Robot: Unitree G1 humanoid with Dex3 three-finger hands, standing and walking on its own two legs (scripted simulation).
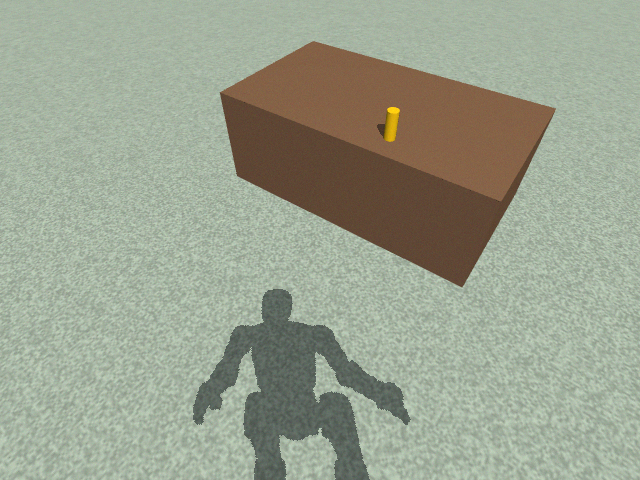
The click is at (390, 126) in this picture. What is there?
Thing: slim round
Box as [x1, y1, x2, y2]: [383, 107, 399, 141]
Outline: 395,107 390,107 387,109 383,137 385,140 388,141 393,140 395,137 399,110
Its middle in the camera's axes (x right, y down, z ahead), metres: +0.25 -0.41 +1.38
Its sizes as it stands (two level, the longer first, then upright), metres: 0.044 0.044 0.112
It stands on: a support 0.45 m high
